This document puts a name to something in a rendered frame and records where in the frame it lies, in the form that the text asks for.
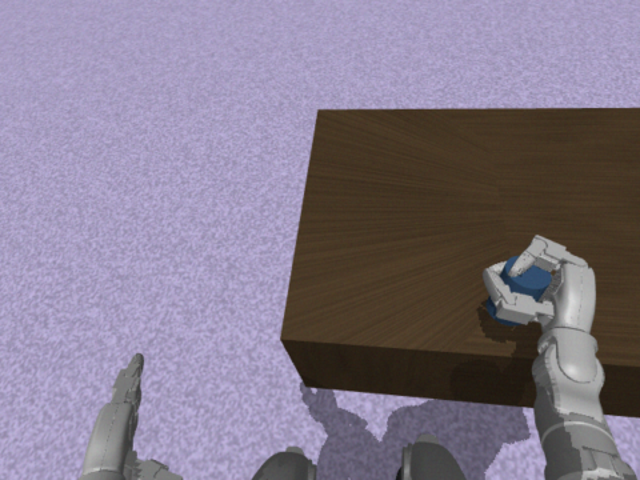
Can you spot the right robot hand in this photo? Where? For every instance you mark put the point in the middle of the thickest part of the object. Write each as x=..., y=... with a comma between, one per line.
x=568, y=301

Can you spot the left robot hand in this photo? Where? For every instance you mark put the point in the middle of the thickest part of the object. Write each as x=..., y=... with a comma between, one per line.
x=110, y=446

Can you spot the can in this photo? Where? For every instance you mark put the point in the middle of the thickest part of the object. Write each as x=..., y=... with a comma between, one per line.
x=532, y=282

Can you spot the right robot arm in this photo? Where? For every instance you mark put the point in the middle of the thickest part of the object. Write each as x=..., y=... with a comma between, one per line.
x=573, y=432

